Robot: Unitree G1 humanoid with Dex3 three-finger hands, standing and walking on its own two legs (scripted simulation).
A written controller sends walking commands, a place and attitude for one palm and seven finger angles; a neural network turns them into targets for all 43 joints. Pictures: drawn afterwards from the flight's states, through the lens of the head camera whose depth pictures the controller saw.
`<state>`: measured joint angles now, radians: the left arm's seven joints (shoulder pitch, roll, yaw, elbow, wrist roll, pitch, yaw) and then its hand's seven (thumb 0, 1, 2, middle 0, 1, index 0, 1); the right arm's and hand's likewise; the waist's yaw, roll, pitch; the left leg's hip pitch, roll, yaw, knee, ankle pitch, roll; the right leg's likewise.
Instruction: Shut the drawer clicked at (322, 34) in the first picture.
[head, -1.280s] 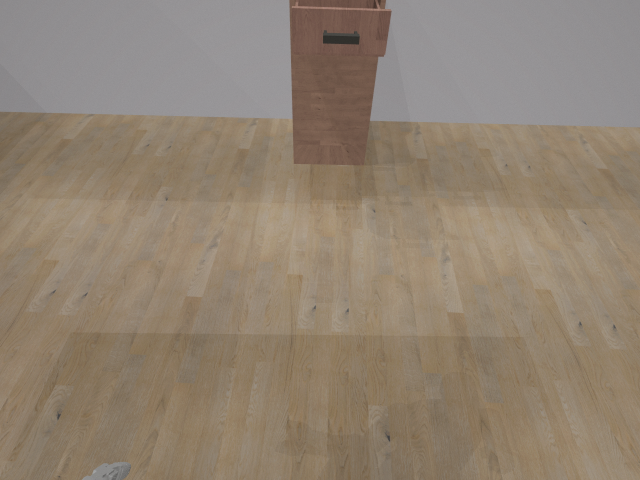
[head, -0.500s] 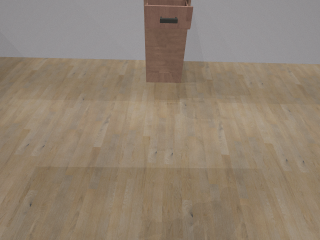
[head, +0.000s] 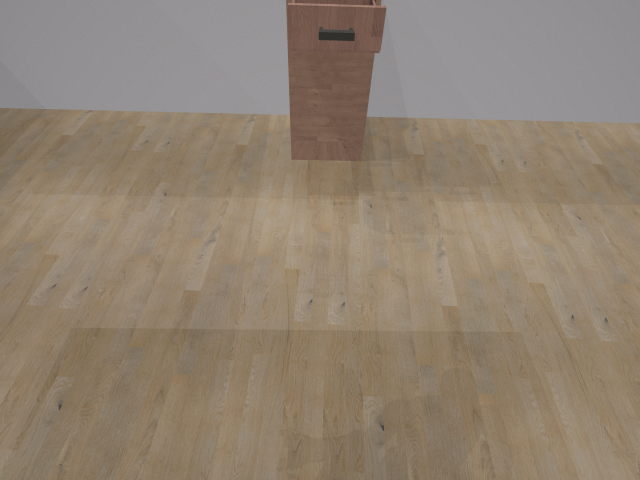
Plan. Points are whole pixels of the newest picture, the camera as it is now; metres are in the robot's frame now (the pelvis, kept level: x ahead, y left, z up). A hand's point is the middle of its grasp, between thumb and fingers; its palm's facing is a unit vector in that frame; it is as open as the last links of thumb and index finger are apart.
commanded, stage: look at it before walking up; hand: left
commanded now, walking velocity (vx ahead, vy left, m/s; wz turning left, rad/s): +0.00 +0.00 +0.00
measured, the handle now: (336, 32) +1.45 +0.03 -0.01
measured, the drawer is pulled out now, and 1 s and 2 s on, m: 0.30 0.30 0.30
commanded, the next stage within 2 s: walk to a spot facing it in 0.16 s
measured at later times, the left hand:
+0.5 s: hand out of the picture +0.06 +0.21 -0.18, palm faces -0.05 -0.97 -0.25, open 7.4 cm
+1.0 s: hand out of the picture +0.10 +0.13 -0.18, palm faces -0.06 -0.99 -0.15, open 7.4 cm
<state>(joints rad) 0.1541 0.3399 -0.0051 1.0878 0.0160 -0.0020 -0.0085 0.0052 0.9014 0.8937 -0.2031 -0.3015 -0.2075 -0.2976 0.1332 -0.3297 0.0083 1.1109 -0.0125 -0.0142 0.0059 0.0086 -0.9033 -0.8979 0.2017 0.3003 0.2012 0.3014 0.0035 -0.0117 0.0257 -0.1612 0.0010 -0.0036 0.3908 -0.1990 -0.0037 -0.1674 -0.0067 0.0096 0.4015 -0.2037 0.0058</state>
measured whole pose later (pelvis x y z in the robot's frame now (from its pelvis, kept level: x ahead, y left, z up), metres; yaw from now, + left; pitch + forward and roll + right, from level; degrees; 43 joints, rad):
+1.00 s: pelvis +0.22 -0.03 -0.02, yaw -11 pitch +0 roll +0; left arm 0.55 0.11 0.03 1.18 0.03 -0.07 0.02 0.00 0.90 0.89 -0.20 -0.30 -0.21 -0.30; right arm 0.07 -0.15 -0.03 0.99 -0.01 -0.04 0.03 0.01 -0.91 -0.90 0.20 0.30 0.20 0.30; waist 0.06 -0.02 0.06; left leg -0.53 0.06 0.12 0.69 -0.17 0.02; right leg 0.13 0.03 0.07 0.31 -0.44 -0.03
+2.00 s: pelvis +0.67 -0.11 -0.02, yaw -18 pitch -2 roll -3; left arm 0.41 0.19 0.06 1.12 0.03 -0.05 -0.01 0.00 0.91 0.89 -0.20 -0.30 -0.20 -0.30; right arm 0.19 -0.21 -0.06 1.00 -0.03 -0.06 0.03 0.02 -0.93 -0.90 0.19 0.30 0.19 0.30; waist 0.03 -0.02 0.01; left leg -0.41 0.12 0.14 0.63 -0.21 0.01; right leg -0.04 -0.05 -0.16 0.53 -0.43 0.03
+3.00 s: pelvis +0.90 -0.20 -0.03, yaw -16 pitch -1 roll -3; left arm 0.14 0.18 0.07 0.95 0.03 0.02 0.02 -0.01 0.91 0.89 -0.20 -0.30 -0.21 -0.30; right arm 0.21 -0.19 -0.07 0.95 -0.03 0.03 0.01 0.00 -0.91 -0.90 0.19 0.30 0.19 0.30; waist -0.02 -0.03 0.04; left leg -0.36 0.09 0.12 0.71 -0.34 -0.02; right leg -0.31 -0.16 -0.36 0.65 -0.28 0.00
